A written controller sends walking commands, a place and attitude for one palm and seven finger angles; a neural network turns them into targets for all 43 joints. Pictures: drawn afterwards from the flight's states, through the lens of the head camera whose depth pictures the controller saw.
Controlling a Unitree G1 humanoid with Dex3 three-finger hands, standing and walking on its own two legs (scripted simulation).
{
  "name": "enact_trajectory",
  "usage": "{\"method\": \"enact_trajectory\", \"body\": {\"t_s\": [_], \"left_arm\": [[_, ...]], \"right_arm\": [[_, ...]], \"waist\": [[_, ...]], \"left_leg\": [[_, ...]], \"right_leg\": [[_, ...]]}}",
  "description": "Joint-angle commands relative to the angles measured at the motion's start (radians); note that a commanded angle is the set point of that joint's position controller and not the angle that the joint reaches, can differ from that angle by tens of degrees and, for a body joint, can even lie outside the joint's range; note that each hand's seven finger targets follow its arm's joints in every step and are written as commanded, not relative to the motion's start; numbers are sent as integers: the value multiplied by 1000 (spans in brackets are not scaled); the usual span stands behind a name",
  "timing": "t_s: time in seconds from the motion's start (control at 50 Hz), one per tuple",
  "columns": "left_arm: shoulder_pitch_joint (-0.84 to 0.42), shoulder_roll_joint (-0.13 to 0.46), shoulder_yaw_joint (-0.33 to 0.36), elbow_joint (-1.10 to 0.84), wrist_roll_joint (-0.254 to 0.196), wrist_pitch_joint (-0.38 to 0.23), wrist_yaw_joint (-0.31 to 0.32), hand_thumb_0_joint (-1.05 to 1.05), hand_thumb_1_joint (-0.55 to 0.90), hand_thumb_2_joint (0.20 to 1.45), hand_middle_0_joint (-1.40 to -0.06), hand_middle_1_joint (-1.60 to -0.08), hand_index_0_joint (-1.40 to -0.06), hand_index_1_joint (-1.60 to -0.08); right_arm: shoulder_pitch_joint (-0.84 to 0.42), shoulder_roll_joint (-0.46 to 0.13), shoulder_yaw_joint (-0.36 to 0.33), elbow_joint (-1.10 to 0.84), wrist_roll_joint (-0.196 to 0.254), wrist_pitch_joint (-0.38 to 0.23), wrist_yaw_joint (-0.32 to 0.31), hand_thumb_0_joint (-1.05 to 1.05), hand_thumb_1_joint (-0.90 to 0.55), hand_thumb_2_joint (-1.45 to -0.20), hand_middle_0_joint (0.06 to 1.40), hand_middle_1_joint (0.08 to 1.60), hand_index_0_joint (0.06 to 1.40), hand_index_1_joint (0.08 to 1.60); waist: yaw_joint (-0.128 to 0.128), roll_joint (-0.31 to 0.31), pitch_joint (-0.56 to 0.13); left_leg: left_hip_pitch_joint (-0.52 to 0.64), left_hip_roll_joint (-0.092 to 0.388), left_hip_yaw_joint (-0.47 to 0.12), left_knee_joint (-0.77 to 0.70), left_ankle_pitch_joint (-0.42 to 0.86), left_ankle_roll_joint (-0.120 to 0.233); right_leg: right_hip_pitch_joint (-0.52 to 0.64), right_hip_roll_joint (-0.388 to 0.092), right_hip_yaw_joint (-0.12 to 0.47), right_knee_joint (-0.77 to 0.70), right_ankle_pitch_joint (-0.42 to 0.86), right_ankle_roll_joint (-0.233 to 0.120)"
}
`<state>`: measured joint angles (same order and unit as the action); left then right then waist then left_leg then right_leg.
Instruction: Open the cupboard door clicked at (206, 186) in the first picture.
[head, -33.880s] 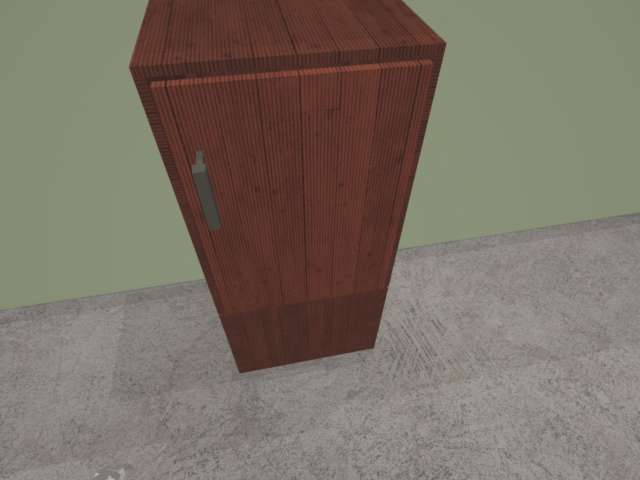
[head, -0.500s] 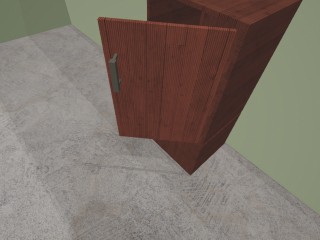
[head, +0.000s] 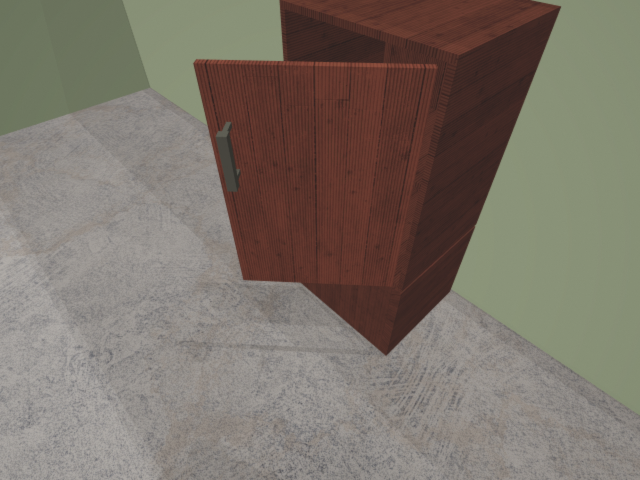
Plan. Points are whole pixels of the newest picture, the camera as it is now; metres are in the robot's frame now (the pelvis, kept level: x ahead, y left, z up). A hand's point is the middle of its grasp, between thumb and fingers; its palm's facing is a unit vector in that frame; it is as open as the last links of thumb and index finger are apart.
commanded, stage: come to a stop and stand still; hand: left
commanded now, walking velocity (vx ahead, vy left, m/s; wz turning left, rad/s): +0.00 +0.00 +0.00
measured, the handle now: (230, 157) +0.67 +0.21 +0.05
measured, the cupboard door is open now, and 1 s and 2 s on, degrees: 43 43 43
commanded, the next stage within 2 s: look again from close up in 0.30 s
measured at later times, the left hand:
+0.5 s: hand out of the picture -0.01 +0.16 -0.17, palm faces +0.04 -0.99 -0.17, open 7.4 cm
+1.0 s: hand out of the picture +0.01 +0.16 -0.17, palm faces +0.03 -0.98 -0.17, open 7.4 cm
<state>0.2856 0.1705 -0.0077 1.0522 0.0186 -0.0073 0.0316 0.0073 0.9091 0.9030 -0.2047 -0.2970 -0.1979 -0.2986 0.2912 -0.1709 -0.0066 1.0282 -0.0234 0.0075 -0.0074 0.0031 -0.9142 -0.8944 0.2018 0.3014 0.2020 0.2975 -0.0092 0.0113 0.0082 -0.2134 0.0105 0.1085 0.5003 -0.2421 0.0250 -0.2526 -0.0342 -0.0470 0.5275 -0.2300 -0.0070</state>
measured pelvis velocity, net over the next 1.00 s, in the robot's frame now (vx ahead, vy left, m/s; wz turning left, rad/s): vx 0.01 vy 0.00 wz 0.00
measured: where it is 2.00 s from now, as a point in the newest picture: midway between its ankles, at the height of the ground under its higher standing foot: outside the picture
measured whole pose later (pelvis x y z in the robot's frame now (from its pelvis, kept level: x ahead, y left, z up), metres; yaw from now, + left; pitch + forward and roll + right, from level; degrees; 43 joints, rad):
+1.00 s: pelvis +0.01 +0.00 +0.01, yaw +0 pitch -2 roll +0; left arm 0.31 0.14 0.00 1.09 0.01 -0.02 0.03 0.01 0.91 0.90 -0.20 -0.30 -0.20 -0.30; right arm 0.29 -0.13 0.00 1.12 -0.01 -0.01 -0.02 0.00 -0.92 -0.89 0.20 0.30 0.20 0.30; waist 0.00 -0.01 0.02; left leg -0.19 0.02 0.11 0.43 -0.22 0.02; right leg -0.22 -0.02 -0.05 0.44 -0.20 -0.01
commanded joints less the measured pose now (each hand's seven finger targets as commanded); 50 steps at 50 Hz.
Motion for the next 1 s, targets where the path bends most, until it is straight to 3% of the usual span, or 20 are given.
{"method": "enact_trajectory", "body": {"t_s": [0.0,0.1,0.24,0.32,0.4,0.54,0.72,0.88,0.94,0.98], "left_arm": [[47,114,24,-48,4,-8,3,0,900,900,-200,-300,-200,-300],[38,120,31,-61,2,-8,1,0,900,900,-200,-300,-200,-300],[56,106,30,-41,-1,-14,-2,0,900,900,-200,-300,-200,-300],[68,91,25,-23,-1,-14,-3,0,900,900,-200,-300,-200,-300],[76,83,21,-11,-2,-18,-1,0,900,900,-200,-300,-200,-300],[83,70,16,7,-4,-23,1,0,900,900,-200,-300,-200,-300],[88,57,15,15,-3,-24,5,0,900,900,-200,-300,-200,-300],[89,58,17,16,-4,-21,5,0,900,900,-200,-300,-200,-300],[91,57,16,17,-3,-22,5,0,900,900,-200,-300,-200,-300],[100,55,18,22,-1,-20,3,0,900,900,-200,-300,-200,-300]], "right_arm": [[37,-105,-29,-48,-1,-19,-7,0,-900,-900,200,300,200,300],[76,-91,-27,-27,-2,-18,-6,0,-900,-900,200,300,200,300],[86,-93,-23,0,1,-32,-10,0,-900,-900,200,300,200,300],[89,-85,-19,15,4,-33,-13,0,-900,-900,200,300,200,300],[101,-70,-16,29,7,-34,-14,0,-900,-900,200,300,200,300],[89,-59,-12,47,11,-39,-16,0,-900,-900,200,300,200,300],[71,-52,-9,60,13,-41,-20,0,-900,-900,200,300,200,300],[61,-55,-8,66,12,-40,-21,0,-900,-900,200,300,200,300],[58,-54,-9,66,12,-39,-20,0,-900,-900,200,300,200,300],[76,-52,-9,73,7,-34,-17,0,-900,-900,200,300,200,300]], "waist": [[2,-62,102],[-7,-74,89],[4,0,73],[7,7,93],[3,-39,70],[4,-12,56],[6,-26,63],[9,-4,65],[9,-26,70],[9,-40,66]], "left_leg": [[-116,76,-141,-165,-209,13],[-97,68,-127,-136,-191,9],[-130,89,-156,-180,-192,9],[-135,93,-156,-193,-186,6],[-97,88,-137,-173,-125,3],[-56,91,-123,-164,-49,-2],[-32,100,-114,-170,12,-4],[-25,103,-116,-188,-2,-4],[-25,99,-115,-185,-2,-4],[-24,90,-103,-175,-99,-4]], "right_leg": [[-65,-62,127,-169,-241,-33],[-105,-76,142,-203,-299,-38],[-46,-64,127,-171,-189,-37],[-38,-64,119,-174,-156,-34],[-31,-73,126,-189,-136,-35],[-15,-75,124,-188,-48,-32],[9,-71,115,-180,38,-29],[21,-70,109,-181,41,-27],[18,-71,115,-187,38,-27],[15,-70,116,-192,-83,-32]]}}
